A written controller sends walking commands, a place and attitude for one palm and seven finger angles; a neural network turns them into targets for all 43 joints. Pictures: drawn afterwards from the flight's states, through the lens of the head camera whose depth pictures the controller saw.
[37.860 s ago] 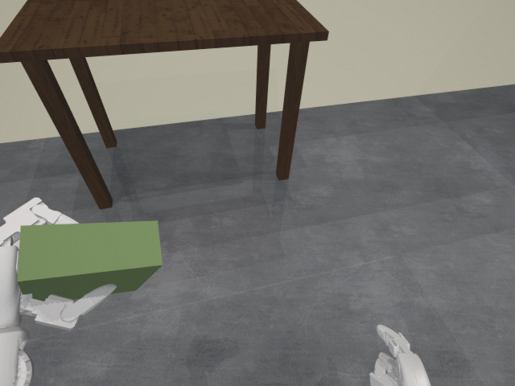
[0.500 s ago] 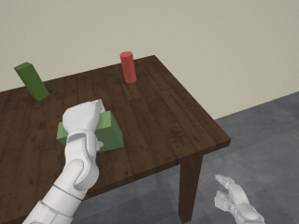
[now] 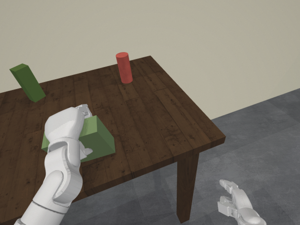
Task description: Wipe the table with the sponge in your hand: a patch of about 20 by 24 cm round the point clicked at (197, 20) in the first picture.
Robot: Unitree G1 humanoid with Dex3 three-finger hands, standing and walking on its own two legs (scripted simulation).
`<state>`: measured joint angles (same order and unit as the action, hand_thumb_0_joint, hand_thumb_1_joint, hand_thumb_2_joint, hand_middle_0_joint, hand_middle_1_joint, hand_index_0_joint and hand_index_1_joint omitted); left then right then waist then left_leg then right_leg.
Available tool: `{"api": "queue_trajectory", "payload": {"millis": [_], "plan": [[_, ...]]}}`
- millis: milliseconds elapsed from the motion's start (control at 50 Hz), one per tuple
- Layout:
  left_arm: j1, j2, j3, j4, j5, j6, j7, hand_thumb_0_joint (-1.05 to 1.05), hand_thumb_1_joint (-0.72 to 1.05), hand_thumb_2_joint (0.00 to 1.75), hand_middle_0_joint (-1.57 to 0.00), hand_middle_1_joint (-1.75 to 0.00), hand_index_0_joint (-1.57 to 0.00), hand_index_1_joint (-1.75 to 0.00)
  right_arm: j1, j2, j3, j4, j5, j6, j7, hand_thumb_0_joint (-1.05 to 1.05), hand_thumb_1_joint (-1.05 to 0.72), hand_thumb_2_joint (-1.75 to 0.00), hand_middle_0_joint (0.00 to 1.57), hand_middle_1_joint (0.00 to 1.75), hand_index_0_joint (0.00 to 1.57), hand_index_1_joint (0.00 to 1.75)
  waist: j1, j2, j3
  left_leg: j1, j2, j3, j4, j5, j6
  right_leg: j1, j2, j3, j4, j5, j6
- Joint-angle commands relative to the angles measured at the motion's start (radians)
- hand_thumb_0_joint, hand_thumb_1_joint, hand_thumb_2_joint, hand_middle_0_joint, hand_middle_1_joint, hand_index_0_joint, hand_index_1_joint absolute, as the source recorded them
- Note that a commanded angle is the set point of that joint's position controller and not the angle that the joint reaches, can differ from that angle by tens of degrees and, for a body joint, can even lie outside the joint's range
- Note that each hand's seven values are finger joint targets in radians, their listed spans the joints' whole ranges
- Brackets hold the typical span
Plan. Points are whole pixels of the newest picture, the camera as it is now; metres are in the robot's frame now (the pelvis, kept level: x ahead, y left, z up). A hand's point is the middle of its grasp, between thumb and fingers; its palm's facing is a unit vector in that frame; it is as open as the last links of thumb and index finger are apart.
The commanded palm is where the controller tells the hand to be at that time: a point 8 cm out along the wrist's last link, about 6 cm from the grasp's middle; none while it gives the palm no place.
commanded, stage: slide back across to the middle lane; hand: left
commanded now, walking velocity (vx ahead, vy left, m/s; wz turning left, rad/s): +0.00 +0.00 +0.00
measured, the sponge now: (85, 145) +0.29 +0.23 +0.09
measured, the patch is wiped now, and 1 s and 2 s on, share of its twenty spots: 1.00 1.00 1.00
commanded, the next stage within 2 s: wipe forward along the middle lane in 0.30 s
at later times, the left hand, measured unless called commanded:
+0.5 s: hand (51, 144) +0.25 +0.29 +0.14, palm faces +0.10 -0.08 -0.99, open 9.4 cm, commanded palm +0.23 +0.28 +0.19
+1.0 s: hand (58, 131) +0.30 +0.30 +0.13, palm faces +0.06 -0.05 -1.00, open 9.4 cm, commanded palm +0.27 +0.30 +0.17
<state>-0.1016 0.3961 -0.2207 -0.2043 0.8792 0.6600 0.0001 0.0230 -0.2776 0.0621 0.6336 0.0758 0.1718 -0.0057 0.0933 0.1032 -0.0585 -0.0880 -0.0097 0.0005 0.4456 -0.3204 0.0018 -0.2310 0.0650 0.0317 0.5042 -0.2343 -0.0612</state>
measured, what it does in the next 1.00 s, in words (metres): stands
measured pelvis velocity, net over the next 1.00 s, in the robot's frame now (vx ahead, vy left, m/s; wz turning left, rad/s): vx -0.01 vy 0.01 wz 0.04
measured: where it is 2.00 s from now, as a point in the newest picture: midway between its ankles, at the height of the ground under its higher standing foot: outside the picture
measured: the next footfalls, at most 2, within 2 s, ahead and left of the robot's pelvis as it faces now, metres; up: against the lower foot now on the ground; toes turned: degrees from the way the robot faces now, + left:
none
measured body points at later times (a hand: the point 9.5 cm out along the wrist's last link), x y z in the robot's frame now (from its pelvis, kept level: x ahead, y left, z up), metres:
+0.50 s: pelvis -0.01 +0.00 +0.00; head -0.03 -0.05 +0.45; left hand +0.24 +0.29 +0.19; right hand +0.24 -0.19 -0.08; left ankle -0.05 +0.12 -0.74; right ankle +0.02 -0.08 -0.74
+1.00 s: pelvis -0.01 +0.01 +0.00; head -0.02 -0.04 +0.45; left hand +0.29 +0.29 +0.19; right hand +0.22 -0.20 -0.10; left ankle -0.05 +0.12 -0.74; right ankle +0.02 -0.08 -0.74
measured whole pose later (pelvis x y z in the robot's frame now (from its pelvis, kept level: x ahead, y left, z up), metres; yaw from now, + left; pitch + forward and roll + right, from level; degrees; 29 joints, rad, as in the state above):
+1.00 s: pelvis -0.01 +0.01 +0.00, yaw +2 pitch -1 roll +1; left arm -0.29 0.47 -0.14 0.13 0.94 0.49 -0.07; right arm 0.07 -0.29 0.05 0.70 0.07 0.08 -0.06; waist 0.10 0.10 -0.04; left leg -0.13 -0.03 -0.04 0.41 -0.27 0.01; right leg -0.24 0.04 0.00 0.44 -0.19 -0.05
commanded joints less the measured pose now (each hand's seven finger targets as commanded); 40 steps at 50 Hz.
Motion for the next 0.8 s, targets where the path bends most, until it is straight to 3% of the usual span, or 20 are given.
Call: {"api": "queue_trajectory", "payload": {"millis": [0,20,40,120,160,220,240,300,320,380,420,440,500,520,540,620,680,720,740,780], "plan": [[-0.173,0.18,0.134,-0.098,0.007,0.014,-0.008,0.0,0.1,1.3,-1.2,-1.6,-1.2,-1.6,-0.242,-0.084,-0.033,-0.187,-0.003,-0.058,-0.011,0.0,-0.9,-0.9,0.2,0.3,0.2,0.3,0.031,-0.124,-0.116,-0.135,-0.03,0.0,-0.055,0.247,0.052,0.209,-0.035,0.073,-0.087,0.153,-0.005],[-0.165,0.228,0.177,-0.131,0.011,0.012,-0.008,0.0,0.1,1.3,-1.2,-1.6,-1.2,-1.6,-0.266,-0.082,-0.03,-0.198,-0.002,-0.064,-0.013,0.0,-0.9,-0.9,0.2,0.3,0.2,0.3,0.041,-0.114,-0.133,-0.129,-0.033,-0.008,-0.055,0.244,0.053,0.215,-0.03,0.103,-0.087,0.14,-0.011],[-0.186,0.205,0.154,-0.135,0.02,0.009,-0.01,0.0,0.1,1.3,-1.2,-1.6,-1.2,-1.6,-0.251,-0.081,-0.03,-0.197,-0.007,-0.07,-0.013,0.0,-0.9,-0.9,0.2,0.3,0.2,0.3,0.038,-0.123,-0.164,-0.13,-0.035,0.001,-0.048,0.27,0.055,0.238,-0.039,0.078,-0.069,0.173,-0.008],[-0.113,0.222,0.182,-0.174,0.01,-0.005,-0.025,0.0,0.1,1.3,-1.2,-1.6,-1.2,-1.6,-0.267,-0.079,-0.03,-0.206,-0.004,-0.077,-0.011,0.0,-0.9,-0.9,0.2,0.3,0.2,0.3,0.048,-0.11,-0.161,-0.116,-0.034,-0.016,-0.056,0.286,0.054,0.24,-0.03,0.103,-0.077,0.202,-0.014],[-0.097,0.196,0.16,-0.154,0.004,-0.013,-0.028,0.0,0.1,1.3,-1.2,-1.6,-1.2,-1.6,-0.241,-0.081,-0.035,-0.193,-0.007,-0.083,-0.013,0.0,-0.9,-0.9,0.2,0.3,0.2,0.3,0.037,-0.119,-0.137,-0.121,-0.032,-0.007,-0.053,0.286,0.055,0.229,-0.037,0.075,-0.077,0.203,-0.007],[-0.095,0.261,0.215,-0.179,0.014,-0.022,-0.031,0.0,0.1,1.3,-1.2,-1.6,-1.2,-1.6,-0.263,-0.084,-0.031,-0.199,-0.008,-0.088,-0.017,0.0,-0.9,-0.9,0.2,0.3,0.2,0.3,0.045,-0.117,-0.127,-0.117,-0.035,-0.021,-0.058,0.263,0.054,0.213,-0.028,0.111,-0.093,0.164,-0.013],[-0.111,0.231,0.183,-0.162,0.017,-0.022,-0.034,0.0,0.1,1.3,-1.2,-1.6,-1.2,-1.6,-0.24,-0.084,-0.03,-0.195,-0.011,-0.094,-0.02,0.0,-0.9,-0.9,0.2,0.3,0.2,0.3,0.035,-0.133,-0.12,-0.123,-0.035,-0.006,-0.053,0.261,0.056,0.209,-0.039,0.079,-0.085,0.154,-0.005],[-0.12,0.27,0.212,-0.126,0.019,-0.037,-0.038,0.0,0.1,1.3,-1.2,-1.6,-1.2,-1.6,-0.235,-0.092,-0.034,-0.177,-0.013,-0.092,-0.03,0.0,-0.9,-0.9,0.2,0.3,0.2,0.3,0.034,-0.129,-0.087,-0.122,-0.034,-0.012,-0.064,0.238,0.053,0.189,-0.037,0.078,-0.105,0.124,-0.004],[-0.134,0.306,0.242,-0.136,0.027,-0.036,-0.038,0.0,0.1,1.3,-1.2,-1.6,-1.2,-1.6,-0.259,-0.087,-0.028,-0.185,-0.011,-0.099,-0.032,0.0,-0.9,-0.9,0.2,0.3,0.2,0.3,0.039,-0.126,-0.094,-0.116,-0.037,-0.023,-0.063,0.225,0.054,0.18,-0.029,0.113,-0.115,0.095,-0.011],[-0.194,0.293,0.21,-0.053,0.032,-0.047,-0.05,0.0,0.1,1.3,-1.2,-1.6,-1.2,-1.6,-0.234,-0.094,-0.028,-0.161,-0.015,-0.103,-0.045,0.0,-0.9,-0.9,0.2,0.3,0.2,0.3,0.019,-0.136,-0.066,-0.134,-0.037,-0.012,-0.069,0.191,0.052,0.167,-0.042,0.079,-0.13,0.044,0.0],[-0.258,0.319,0.212,-0.023,0.047,-0.051,-0.062,0.0,0.1,1.3,-1.2,-1.6,-1.2,-1.6,-0.253,-0.093,-0.023,-0.162,-0.006,-0.116,-0.053,0.0,-0.9,-0.9,0.2,0.3,0.2,0.3,0.01,-0.104,-0.059,-0.123,-0.04,-0.02,-0.071,0.156,0.051,0.132,-0.035,0.11,-0.151,-0.013,-0.007],[-0.314,0.291,0.174,0.014,0.058,-0.057,-0.068,0.0,0.1,1.3,-1.2,-1.6,-1.2,-1.6,-0.227,-0.097,-0.023,-0.152,-0.011,-0.125,-0.058,0.0,-0.9,-0.9,0.2,0.3,0.2,0.3,-0.002,-0.115,-0.073,-0.128,-0.039,-0.009,-0.072,0.158,0.053,0.139,-0.045,0.067,-0.139,-0.009,-0.002],[-0.356,0.259,0.129,0.053,0.062,-0.087,-0.09,0.0,0.1,1.3,-1.2,-1.6,-1.2,-1.6,-0.219,-0.098,-0.027,-0.135,-0.008,-0.135,-0.065,0.0,-0.9,-0.9,0.2,0.3,0.2,0.3,-0.008,-0.068,-0.094,-0.112,-0.04,-0.018,-0.087,0.168,0.052,0.148,-0.042,0.04,-0.14,0.027,-0.004],[-0.366,0.257,0.134,0.035,0.063,-0.1,-0.096,0.0,0.1,1.3,-1.2,-1.6,-1.2,-1.6,-0.23,-0.09,-0.021,-0.155,-0.004,-0.149,-0.066,0.0,-0.9,-0.9,0.2,0.3,0.2,0.3,-0.003,-0.064,-0.119,-0.105,-0.041,-0.026,-0.088,0.164,0.055,0.15,-0.036,0.062,-0.14,0.022,-0.009],[-0.355,0.259,0.134,0.087,0.071,-0.11,-0.099,0.0,0.1,1.3,-1.2,-1.6,-1.2,-1.6,-0.2,-0.095,-0.023,-0.138,-0.011,-0.155,-0.068,0.0,-0.9,-0.9,0.2,0.3,0.2,0.3,-0.004,-0.107,-0.123,-0.116,-0.039,-0.018,-0.082,0.176,0.055,0.162,-0.046,0.031,-0.131,0.029,-0.003],[-0.356,0.254,0.15,0.126,0.07,-0.156,-0.098,0.0,0.1,1.3,-1.2,-1.6,-1.2,-1.6,-0.193,-0.095,-0.026,-0.143,-0.009,-0.157,-0.068,0.0,-0.9,-0.9,0.2,0.3,0.2,0.3,0.001,-0.128,-0.13,-0.118,-0.034,-0.032,-0.095,0.178,0.052,0.165,-0.037,0.047,-0.138,0.052,-0.008],[-0.354,0.254,0.157,0.195,0.068,-0.179,-0.085,0.0,0.1,1.3,-1.2,-1.6,-1.2,-1.6,-0.163,-0.107,-0.036,-0.121,-0.016,-0.15,-0.068,0.0,-0.9,-0.9,0.2,0.3,0.2,0.3,0.0,-0.157,-0.11,-0.134,-0.032,-0.022,-0.098,0.194,0.045,0.173,-0.045,0.016,-0.137,0.085,-0.002],[-0.342,0.296,0.207,0.187,0.072,-0.184,-0.071,0.0,0.1,1.3,-1.2,-1.6,-1.2,-1.6,-0.172,-0.107,-0.036,-0.132,-0.017,-0.152,-0.063,0.0,-0.9,-0.9,0.2,0.3,0.2,0.3,0.017,-0.137,-0.135,-0.132,-0.034,-0.027,-0.096,0.215,0.043,0.188,-0.038,0.045,-0.13,0.11,-0.011],[-0.354,0.253,0.168,0.188,0.077,-0.185,-0.067,0.0,0.1,1.3,-1.2,-1.6,-1.2,-1.6,-0.161,-0.105,-0.036,-0.132,-0.018,-0.154,-0.061,0.0,-0.9,-0.9,0.2,0.3,0.2,0.3,0.012,-0.137,-0.153,-0.133,-0.036,-0.015,-0.088,0.245,0.042,0.203,-0.048,0.014,-0.116,0.143,-0.007],[-0.335,0.258,0.179,0.21,0.068,-0.188,-0.058,0.0,0.1,1.3,-1.2,-1.6,-1.2,-1.6,-0.152,-0.112,-0.043,-0.119,-0.017,-0.146,-0.058,0.0,-0.9,-0.9,0.2,0.3,0.2,0.3,0.011,-0.127,-0.13,-0.131,-0.032,-0.018,-0.092,0.26,0.038,0.194,-0.044,0.012,-0.121,0.171,-0.008]]}}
